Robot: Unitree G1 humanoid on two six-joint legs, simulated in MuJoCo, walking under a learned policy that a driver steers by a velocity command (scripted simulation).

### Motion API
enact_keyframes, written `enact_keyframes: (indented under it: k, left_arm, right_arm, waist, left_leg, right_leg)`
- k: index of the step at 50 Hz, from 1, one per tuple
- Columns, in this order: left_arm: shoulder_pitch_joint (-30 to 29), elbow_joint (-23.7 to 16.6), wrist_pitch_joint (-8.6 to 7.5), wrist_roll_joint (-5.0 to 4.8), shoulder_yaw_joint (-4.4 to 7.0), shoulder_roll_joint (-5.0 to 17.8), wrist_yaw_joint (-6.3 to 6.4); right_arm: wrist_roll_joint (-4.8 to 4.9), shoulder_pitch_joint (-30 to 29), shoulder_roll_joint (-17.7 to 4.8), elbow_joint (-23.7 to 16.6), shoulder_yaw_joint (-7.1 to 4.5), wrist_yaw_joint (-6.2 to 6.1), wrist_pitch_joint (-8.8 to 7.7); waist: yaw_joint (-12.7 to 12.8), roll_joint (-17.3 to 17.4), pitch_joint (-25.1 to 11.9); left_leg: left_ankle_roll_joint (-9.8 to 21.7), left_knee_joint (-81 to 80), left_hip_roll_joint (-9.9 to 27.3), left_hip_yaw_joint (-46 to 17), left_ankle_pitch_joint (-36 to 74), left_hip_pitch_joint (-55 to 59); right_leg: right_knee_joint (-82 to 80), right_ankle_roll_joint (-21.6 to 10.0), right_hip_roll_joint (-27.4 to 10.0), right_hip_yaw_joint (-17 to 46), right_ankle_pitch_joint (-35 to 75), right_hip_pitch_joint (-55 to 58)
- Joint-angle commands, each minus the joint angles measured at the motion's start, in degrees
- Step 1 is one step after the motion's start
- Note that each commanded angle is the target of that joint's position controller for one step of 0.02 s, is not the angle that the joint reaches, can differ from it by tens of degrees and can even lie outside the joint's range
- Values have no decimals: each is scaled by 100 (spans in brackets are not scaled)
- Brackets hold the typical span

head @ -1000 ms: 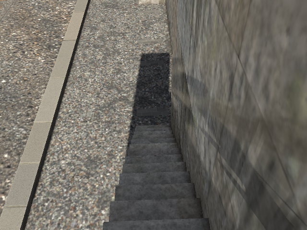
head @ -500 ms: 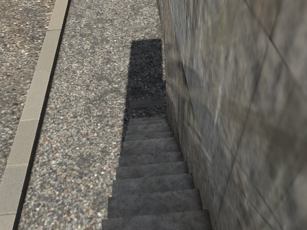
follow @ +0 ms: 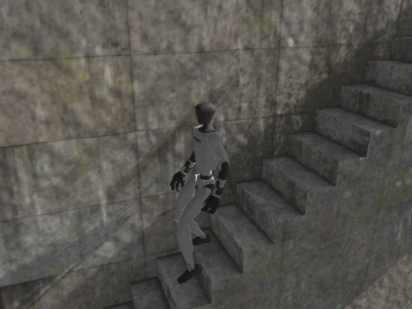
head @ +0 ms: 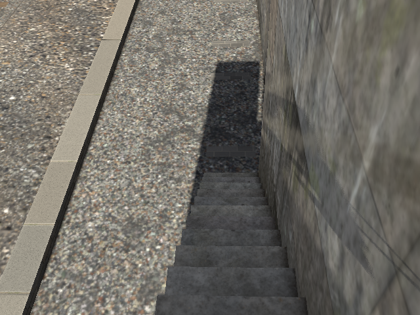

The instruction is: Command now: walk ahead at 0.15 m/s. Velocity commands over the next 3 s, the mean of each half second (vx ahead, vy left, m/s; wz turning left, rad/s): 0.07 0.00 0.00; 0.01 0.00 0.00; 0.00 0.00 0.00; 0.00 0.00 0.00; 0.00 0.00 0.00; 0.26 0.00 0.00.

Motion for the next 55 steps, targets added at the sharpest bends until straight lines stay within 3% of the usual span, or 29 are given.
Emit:
enact_keyframes:
  k: [1,3,5,6,7,8,10,11,12,14,16,18,25,28,31,34,37,38,40,41,43,45,46,48,49,51,52,54,55]
  left_arm:
    - [257,-397,169,-37,248,1165,-47]
    - [705,-263,317,123,243,1000,-56]
    - [695,-172,466,101,266,1249,-243]
    - [161,-351,487,134,223,1264,-514]
    - [1039,-25,444,155,222,813,-684]
    - [760,-342,429,15,283,911,-550]
    - [842,-602,454,-7,105,414,-277]
    - [36,-90,637,-836,538,1235,562]
    - [-92,-169,858,-715,463,1035,869]
    - [-592,-266,1229,-637,322,475,1040]
    - [-453,-114,1333,-584,325,290,956]
    - [-324,-106,1319,-460,357,276,914]
    - [-657,-258,1057,-420,464,682,868]
    - [-541,-55,925,-591,381,411,986]
    - [-833,-116,850,-333,234,474,1032]
    - [-1692,-173,741,-415,228,265,922]
    - [-1198,-64,757,-679,348,141,914]
    - [-745,142,853,-529,402,326,824]
    - [-471,220,1004,-425,260,-68,646]
    - [-232,446,1062,-517,353,22,758]
    - [-552,406,957,-492,369,123,864]
    - [-409,441,926,-493,414,148,799]
    - [-662,390,931,-379,344,166,716]
    - [-601,581,923,-527,401,164,829]
    - [-697,532,815,-490,445,284,876]
    - [-400,651,784,-463,579,420,788]
    - [-564,736,839,-420,532,285,750]
    - [-767,905,888,-526,639,451,644]
    - [-795,1037,994,-397,593,241,586]
  right_arm:
    - [64,-671,-86,-47,-14,-4,80]
    - [159,-1246,-220,-172,-17,-102,84]
    - [339,463,-660,463,-229,-107,-37]
    - [247,1866,-977,698,-379,-87,-85]
    - [128,2490,-1643,707,-713,21,-88]
    - [253,2251,-1808,473,-811,202,-125]
    - [278,1260,-1338,238,-527,269,-173]
    - [373,966,-343,336,-572,80,85]
    - [232,844,-226,301,-424,-67,193]
    - [32,570,-252,354,-316,-123,337]
    - [86,602,159,484,-35,-184,226]
    - [200,712,29,622,2,-183,135]
    - [196,418,-161,615,-124,-123,183]
    - [115,1,14,540,-138,-85,322]
    - [313,516,300,770,-118,-47,570]
    - [390,1629,632,1238,3,36,618]
    - [168,1608,135,1234,-52,-26,414]
    - [111,1184,91,1121,-17,-102,342]
    - [282,169,152,880,60,-278,311]
    - [433,303,236,992,61,-273,341]
    - [422,1241,117,1338,-6,-221,333]
    - [297,1090,235,1237,78,-209,257]
    - [303,907,317,1148,121,-258,236]
    - [425,1515,317,1502,96,-236,250]
    - [362,2158,60,1821,-88,-172,269]
    - [318,2030,136,1750,-42,-162,211]
    - [265,1837,491,1593,76,-208,179]
    - [362,2120,420,1647,78,-221,43]
    - [311,2366,316,1733,66,-247,-19]
  waist:
    - [283,-899,849]
    - [623,-1241,890]
    - [-30,-589,551]
    - [-898,-223,-17]
    - [-1009,1079,-1212]
    - [-995,1428,-1936]
    - [-590,931,-1257]
    - [-928,-567,-1580]
    - [-739,-327,-1154]
    - [-509,255,-423]
    - [-368,9,195]
    - [-256,138,222]
    - [-439,552,319]
    - [-296,-88,566]
    - [-569,-1834,1550]
    - [-1336,-1024,1329]
    - [-1132,510,534]
    - [-722,-132,622]
    - [-139,65,933]
    - [-202,200,998]
    - [-729,348,1086]
    - [-592,297,542]
    - [-538,-69,922]
    - [-716,-232,1033]
    - [-1030,247,1185]
    - [-773,498,929]
    - [-749,58,1206]
    - [-958,-110,1698]
    - [-957,-67,1714]
  left_leg:
    - [27,-1948,-165,597,1433,930]
    - [179,-2867,9,392,748,1197]
    - [386,-3954,66,654,2445,3100]
    - [568,-3498,206,780,2975,4578]
    - [1375,-1544,719,734,5270,6878]
    - [1859,-1246,1328,317,4493,7513]
    - [1714,-1898,1793,-980,-62,5634]
    - [2158,-2293,2111,-1016,553,5483]
    - [2079,-2478,1959,-818,353,4597]
    - [1801,-2792,1440,-483,-533,3165]
    - [1603,-2433,1025,-226,-1195,2150]
    - [1847,-2494,1132,-451,-1332,1928]
    - [1906,-2551,956,-429,-1769,1578]
    - [1163,-2209,618,348,-2411,954]
    - [291,-900,-599,1155,-3384,2099]
    - [517,-1563,-319,753,-2355,3926]
    - [1283,-2304,713,-95,-1429,3065]
    - [1358,-2415,585,-287,-2328,2286]
    - [831,-2939,400,-49,-4249,1438]
    - [663,-2874,251,597,-3689,1238]
    - [651,-2554,275,677,-1893,2043]
    - [910,-2547,411,460,-2423,2270]
    - [705,-2767,268,480,-3153,2250]
    - [416,-2581,149,1164,-2558,2463]
    - [456,-2198,55,1161,-826,3133]
    - [826,-2405,384,806,-263,3007]
    - [654,-2578,178,826,-1347,2992]
    - [523,-3046,78,881,-2565,3213]
    - [534,-3135,171,766,-1963,3370]
  right_leg:
    - [-2008,-991,-1032,1932,-397,-902]
    - [-1874,-885,-1223,2232,-335,-421]
    - [-263,-724,-963,1869,-265,-634]
    - [1103,-484,-534,1233,-306,-1120]
    - [3267,100,432,368,-1144,-2231]
    - [5392,290,502,160,-1944,-3214]
    - [6471,519,0,947,-688,-3806]
    - [5710,276,-76,192,-356,-3337]
    - [5252,249,-72,244,86,-2851]
    - [4537,204,-124,293,218,-2267]
    - [3744,451,218,536,1939,-2095]
    - [3739,526,293,655,2220,-1923]
    - [2652,357,29,429,602,-891]
    - [1299,269,91,628,775,-467]
    - [-2790,-252,-608,2536,1386,-2756]
    - [-1754,-214,-119,1461,1101,-3824]
    - [1802,137,561,230,641,-2179]
    - [2052,168,420,193,1321,-1591]
    - [-355,328,216,152,2697,-859]
    - [7,235,460,195,2694,-621]
    - [467,100,485,698,1869,-1386]
    - [560,122,443,103,2254,-899]
    - [-1184,215,290,15,2719,-969]
    - [-1352,58,351,427,3142,-1050]
    - [-811,-146,345,883,2726,-1855]
    - [-65,15,571,56,2292,-1316]
    - [-1763,161,467,119,2609,-1271]
    - [-2670,162,629,24,2833,-1500]
    - [-2433,142,673,55,2657,-1301]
